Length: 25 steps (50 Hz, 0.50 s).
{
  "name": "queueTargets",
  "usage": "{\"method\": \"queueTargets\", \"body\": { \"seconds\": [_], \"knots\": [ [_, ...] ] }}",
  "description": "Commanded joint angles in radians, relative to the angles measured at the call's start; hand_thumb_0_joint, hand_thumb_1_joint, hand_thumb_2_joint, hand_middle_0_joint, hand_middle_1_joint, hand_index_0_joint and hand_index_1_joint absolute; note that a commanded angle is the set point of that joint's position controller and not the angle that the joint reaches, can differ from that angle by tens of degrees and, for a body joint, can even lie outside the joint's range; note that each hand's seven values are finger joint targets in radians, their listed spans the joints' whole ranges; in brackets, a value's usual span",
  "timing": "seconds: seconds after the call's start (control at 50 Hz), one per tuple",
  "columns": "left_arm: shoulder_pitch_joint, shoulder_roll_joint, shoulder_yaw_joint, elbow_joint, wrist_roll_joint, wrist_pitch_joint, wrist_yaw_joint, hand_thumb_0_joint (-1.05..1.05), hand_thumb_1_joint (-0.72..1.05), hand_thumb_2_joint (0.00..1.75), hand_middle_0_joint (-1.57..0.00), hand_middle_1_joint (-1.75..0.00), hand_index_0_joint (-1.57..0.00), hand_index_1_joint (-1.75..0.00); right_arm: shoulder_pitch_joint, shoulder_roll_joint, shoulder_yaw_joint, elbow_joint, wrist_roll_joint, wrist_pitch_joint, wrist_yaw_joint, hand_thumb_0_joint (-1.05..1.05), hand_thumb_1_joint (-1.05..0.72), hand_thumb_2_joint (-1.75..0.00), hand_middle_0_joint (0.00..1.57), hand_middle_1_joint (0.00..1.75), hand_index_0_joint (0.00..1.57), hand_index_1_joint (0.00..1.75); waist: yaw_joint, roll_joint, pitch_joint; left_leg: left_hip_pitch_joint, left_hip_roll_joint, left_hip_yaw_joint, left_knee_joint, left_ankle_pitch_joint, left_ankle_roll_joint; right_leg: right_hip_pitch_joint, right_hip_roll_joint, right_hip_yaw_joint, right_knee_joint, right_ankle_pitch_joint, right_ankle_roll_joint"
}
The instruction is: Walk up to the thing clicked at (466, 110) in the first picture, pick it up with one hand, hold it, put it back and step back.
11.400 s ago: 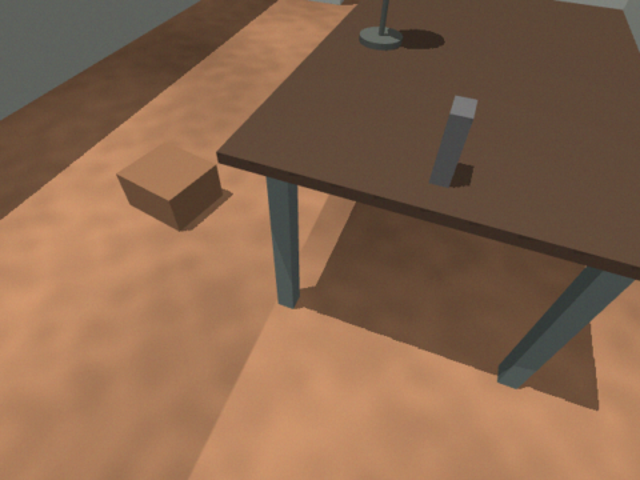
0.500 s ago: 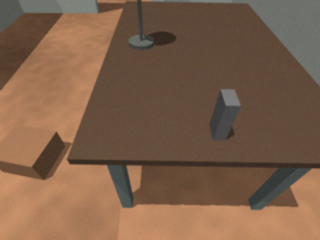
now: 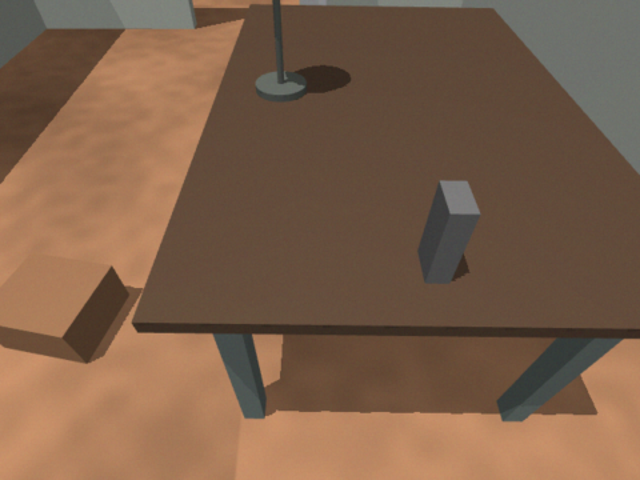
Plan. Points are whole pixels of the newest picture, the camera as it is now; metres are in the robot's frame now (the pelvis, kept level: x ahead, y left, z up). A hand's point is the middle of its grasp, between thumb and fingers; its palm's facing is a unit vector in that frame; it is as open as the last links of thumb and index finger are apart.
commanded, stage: stand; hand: right
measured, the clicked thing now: (444, 235) +0.47 -0.19 +0.02
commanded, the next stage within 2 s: rise first in 0.06 s
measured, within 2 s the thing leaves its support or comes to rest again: neither
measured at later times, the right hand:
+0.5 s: hand (517, 459) +0.18 -0.25 -0.10, palm faces +0.25 +0.91 -0.33, open 13.1 cm
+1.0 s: hand (557, 422) +0.19 -0.25 +0.02, palm faces +0.35 +0.86 -0.37, open 17.6 cm
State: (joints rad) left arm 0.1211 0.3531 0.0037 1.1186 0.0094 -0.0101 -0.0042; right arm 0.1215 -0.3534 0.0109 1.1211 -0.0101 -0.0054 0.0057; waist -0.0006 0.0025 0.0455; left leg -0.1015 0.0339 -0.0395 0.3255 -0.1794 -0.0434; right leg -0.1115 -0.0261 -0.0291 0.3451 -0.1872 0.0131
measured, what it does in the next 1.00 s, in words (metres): stands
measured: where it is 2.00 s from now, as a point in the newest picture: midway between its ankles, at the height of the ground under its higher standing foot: outside the picture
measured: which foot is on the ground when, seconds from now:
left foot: down 0.00-1.00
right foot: down 0.00-1.00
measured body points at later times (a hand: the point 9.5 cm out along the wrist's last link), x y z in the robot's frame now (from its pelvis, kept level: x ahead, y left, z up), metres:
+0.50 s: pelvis +0.00 +0.01 +0.00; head +0.02 +0.01 +0.44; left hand +0.17 +0.28 -0.10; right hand +0.16 -0.30 -0.07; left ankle +0.00 +0.15 -0.75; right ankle +0.00 -0.13 -0.75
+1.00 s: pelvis +0.02 +0.01 +0.00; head +0.01 +0.04 +0.44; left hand +0.18 +0.27 -0.10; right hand +0.17 -0.30 +0.05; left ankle +0.00 +0.15 -0.75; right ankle +0.00 -0.13 -0.75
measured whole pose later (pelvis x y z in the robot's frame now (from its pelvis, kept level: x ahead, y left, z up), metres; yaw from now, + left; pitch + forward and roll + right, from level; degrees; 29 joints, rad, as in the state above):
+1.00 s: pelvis +0.02 +0.01 +0.00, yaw -2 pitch -2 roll +0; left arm 0.26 0.23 0.13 0.65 -0.03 -0.06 0.05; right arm 0.42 -0.29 -0.23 0.06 0.05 -0.11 -0.04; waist -0.04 -0.05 0.01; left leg -0.12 0.03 0.01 0.42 -0.26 -0.02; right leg -0.13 -0.03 0.02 0.40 -0.24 0.03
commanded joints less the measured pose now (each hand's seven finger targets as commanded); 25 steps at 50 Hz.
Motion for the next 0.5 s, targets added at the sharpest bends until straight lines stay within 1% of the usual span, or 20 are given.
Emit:
{"method": "queueTargets", "body": {
  "seconds": [0.0, 0.06, 0.12, 0.14, 0.16, 0.18, 0.2, 0.22, 0.24, 0.26, 0.28, 0.3, 0.32, 0.34, 0.36, 0.38, 0.42, 0.44, 0.46, 0.48],
  "knots": [
    [-0.034, 0.222, 0.041, -0.052, -0.002, -0.015, 0.008, 0.0, 0.9, 0.9, -0.2, -0.3, -0.2, -0.3, -0.026, -0.215, -0.042, -0.054, -0.001, -0.018, -0.012, 0.0, -0.9, -0.9, 0.2, 0.3, 0.2, 0.3, 0.006, 0.01, -0.029, -0.048, 0.088, -0.057, -0.062, 0.091, 0.052, 0.018, -0.104, 0.087, -0.062, 0.09, -0.031],
    [-0.029, 0.225, 0.041, -0.054, 0.0, -0.017, 0.007, 0.0, 0.9, 0.9, -0.2, -0.3, -0.2, -0.3, -0.037, -0.216, -0.045, -0.058, 0.0, -0.02, -0.012, 0.0, -0.9, -0.9, 0.2, 0.3, 0.2, 0.3, 0.008, 0.007, -0.036, -0.025, 0.088, -0.059, -0.061, 0.086, 0.05, -0.002, -0.103, 0.091, -0.069, 0.07, -0.032],
    [-0.033, 0.225, 0.041, -0.06, 0.001, -0.019, 0.008, 0.0, 0.9, 0.9, -0.2, -0.3, -0.2, -0.3, -0.041, -0.216, -0.047, -0.06, 0.001, -0.02, -0.012, 0.0, -0.9, -0.9, 0.2, 0.3, 0.2, 0.3, 0.007, 0.008, -0.06, -0.011, 0.089, -0.056, -0.05, 0.117, 0.05, 0.016, -0.108, 0.09, -0.064, 0.108, -0.033],
    [-0.032, 0.219, 0.039, -0.056, 0.001, -0.019, 0.008, 0.0, 0.82, 0.82, -0.12, -0.22, -0.12, -0.22, -0.038, -0.215, -0.046, -0.057, 0.002, -0.02, -0.012, 0.0, -0.82, -0.82, 0.12, 0.22, 0.12, 0.22, 0.006, 0.01, -0.045, -0.018, 0.09, -0.059, -0.055, 0.108, 0.05, 0.005, -0.105, 0.09, -0.068, 0.102, -0.029],
    [-0.383, 0.054, 0.022, -0.407, -0.086, -0.132, 0.017, 0.0, 0.74, 0.74, -0.04, -0.14, -0.04, -0.14, -0.389, -0.025, -0.013, -0.408, 0.074, -0.102, -0.023, 0.0, -0.74, -0.74, 0.06, 0.14, 0.05, 0.14, 0.013, -0.065, -0.074, -0.128, -0.038, 0.07, 0.055, 0.026, 0.041, -0.115, 0.009, -0.006, 0.026, 0.025, -0.017],
    [-0.346, 0.088, 0.013, -0.478, -0.109, -0.153, 0.038, 0.0, 0.66, 0.66, -0.03, -0.06, -0.01, -0.06, -0.381, -0.061, -0.017, -0.482, 0.11, -0.144, -0.044, 0.0, -0.66, -0.66, 0.06, 0.06, 0.05, 0.06, -0.016, -0.002, -0.126, -0.06, -0.048, 0.078, 0.019, -0.043, 0.048, -0.054, -0.006, 0.01, -0.017, -0.026, -0.012],
    [-0.241, 0.141, 0.042, -0.368, -0.109, -0.147, 0.053, 0.0, 0.58, 0.58, -0.03, -0.03, 0.0, -0.05, -0.268, -0.131, -0.053, -0.345, 0.103, -0.136, -0.062, 0.0, -0.58, -0.58, 0.06, 0.04, 0.05, 0.04, -0.022, 0.017, -0.055, -0.074, -0.049, 0.08, -0.006, -0.087, 0.047, -0.091, -0.001, 0.006, -0.034, -0.069, -0.019],
    [-0.167, 0.203, 0.106, -0.29, -0.109, -0.129, 0.059, 0.0, 0.5, 0.5, -0.02, -0.03, 0.0, -0.05, -0.186, -0.185, -0.11, -0.256, 0.099, -0.118, -0.073, 0.0, -0.5, -0.5, 0.06, 0.04, 0.05, 0.04, -0.009, -0.012, -0.012, -0.11, -0.046, 0.084, 0.021, -0.081, 0.044, -0.108, 0.013, -0.008, -0.015, -0.075, -0.016],
    [-0.097, 0.208, 0.153, -0.285, -0.107, -0.117, 0.068, 0.0, 0.42, 0.42, -0.02, -0.03, -0.01, -0.05, -0.2, -0.209, -0.154, -0.26, 0.097, -0.112, -0.082, 0.0, -0.42, -0.42, 0.06, 0.04, 0.05, 0.04, 0.001, -0.006, -0.085, -0.102, -0.039, 0.081, 0.036, -0.025, 0.038, -0.086, 0.02, -0.013, 0.009, -0.018, -0.022],
    [-0.094, 0.175, 0.127, -0.312, -0.102, -0.121, 0.077, 0.0, 0.34, 0.34, -0.03, -0.04, -0.01, -0.05, -0.179, -0.216, -0.17, -0.294, 0.092, -0.121, -0.093, 0.0, -0.34, -0.34, 0.06, 0.04, 0.05, 0.04, -0.008, -0.03, -0.165, -0.075, -0.033, 0.08, 0.052, 0.035, 0.038, -0.065, 0.02, -0.009, 0.027, 0.061, -0.016],
    [-0.177, 0.166, 0.112, -0.376, -0.098, -0.137, 0.084, 0.0, 0.28, 0.26, -0.03, -0.04, -0.02, -0.05, -0.199, -0.206, -0.165, -0.356, 0.088, -0.133, -0.1, 0.0, -0.26, -0.26, 0.06, 0.04, 0.05, 0.04, -0.015, -0.034, -0.231, -0.056, -0.033, 0.075, 0.059, 0.066, 0.043, -0.049, 0.016, -0.008, 0.036, 0.101, -0.012],
    [-0.125, 0.177, 0.139, -0.398, -0.089, -0.139, 0.09, 0.0, 0.27, 0.25, -0.03, -0.04, -0.02, -0.05, -0.146, -0.218, -0.189, -0.395, 0.081, -0.134, -0.105, 0.0, -0.25, -0.21, 0.06, 0.04, 0.05, 0.04, -0.013, -0.034, -0.267, -0.032, -0.035, 0.074, 0.061, 0.098, 0.046, -0.033, 0.02, -0.009, 0.039, 0.134, -0.009],
    [-0.032, 0.159, 0.155, -0.287, -0.072, -0.122, 0.089, 0.0, 0.21, 0.22, -0.03, -0.05, -0.03, -0.05, -0.032, -0.212, -0.208, -0.323, 0.066, -0.121, -0.106, 0.0, -0.19, -0.2, 0.06, 0.05, 0.05, 0.05, -0.027, -0.037, -0.185, -0.074, -0.036, 0.075, 0.055, 0.082, 0.049, -0.074, 0.024, -0.009, 0.03, 0.122, -0.013],
    [-0.018, 0.136, 0.173, -0.303, -0.051, -0.118, 0.081, 0.0, 0.16, 0.2, -0.04, -0.05, -0.04, -0.05, 0.041, -0.204, -0.247, -0.354, 0.051, -0.115, -0.099, 0.0, -0.15, -0.19, 0.06, 0.05, 0.05, 0.05, -0.037, -0.027, -0.205, -0.061, -0.037, 0.078, 0.062, 0.105, 0.049, -0.079, 0.024, -0.006, 0.038, 0.151, -0.016],
    [0.014, 0.117, 0.177, -0.344, -0.046, -0.115, 0.077, 0.0, 0.11, 0.17, -0.04, -0.05, -0.05, -0.04, 0.059, -0.193, -0.25, -0.427, 0.051, -0.114, -0.095, 0.0, -0.08, -0.17, 0.05, 0.05, 0.05, 0.05, -0.029, -0.03, -0.255, -0.023, -0.04, 0.077, 0.059, 0.151, 0.046, -0.05, 0.027, -0.011, 0.04, 0.184, -0.018],
    [0.007, 0.117, 0.178, -0.39, -0.046, -0.114, 0.08, 0.0, 0.08, 0.15, -0.04, -0.05, -0.05, -0.04, 0.045, -0.208, -0.259, -0.494, 0.051, -0.114, -0.098, 0.0, -0.04, -0.16, 0.05, 0.05, 0.05, 0.05, -0.025, -0.045, -0.281, -0.009, -0.042, 0.081, 0.061, 0.179, 0.044, -0.026, 0.028, -0.012, 0.039, 0.207, -0.014],
    [-0.003, 0.096, 0.167, -0.402, -0.047, -0.103, 0.081, 0.0, -0.01, 0.12, -0.05, -0.05, -0.06, -0.04, 0.01, -0.134, -0.213, -0.537, 0.056, -0.109, -0.092, 0.0, 0.07, -0.14, 0.05, 0.05, 0.05, 0.05, -0.004, -0.044, -0.21, -0.043, -0.044, 0.084, 0.045, 0.167, 0.04, -0.046, 0.026, -0.015, 0.03, 0.186, -0.014],
    [0.013, 0.079, 0.162, -0.408, -0.05, -0.101, 0.079, 0.0, -0.03, 0.12, -0.04, -0.05, -0.05, -0.04, 0.03, -0.093, -0.193, -0.554, 0.06, -0.103, -0.087, 0.0, 0.1, -0.13, 0.05, 0.05, 0.05, 0.05, 0.003, -0.026, -0.181, -0.055, -0.046, 0.088, 0.039, 0.151, 0.039, -0.055, 0.022, -0.014, 0.025, 0.169, -0.017],
    [-0.001, 0.025, 0.129, -0.449, -0.056, -0.105, 0.074, 0.0, -0.08, 0.11, -0.05, -0.05, -0.06, -0.05, 0.007, -0.079, -0.192, -0.619, 0.066, -0.105, -0.084, 0.0, 0.13, -0.13, 0.05, 0.05, 0.05, 0.05, -0.006, -0.032, -0.165, -0.059, -0.047, 0.091, 0.036, 0.135, 0.041, -0.063, 0.017, -0.013, 0.021, 0.155, -0.015],
    [-0.008, 0.017, 0.124, -0.498, -0.057, -0.108, 0.074, 0.0, -0.15, 0.1, -0.05, -0.05, -0.05, -0.05, 0.016, -0.122, -0.228, -0.675, 0.065, -0.108, -0.088, 0.0, 0.19, -0.12, 0.04, 0.05, 0.05, 0.05, -0.017, -0.047, -0.171, -0.052, -0.044, 0.091, 0.03, 0.128, 0.041, -0.068, 0.021, -0.016, 0.02, 0.148, -0.016]
  ]
}}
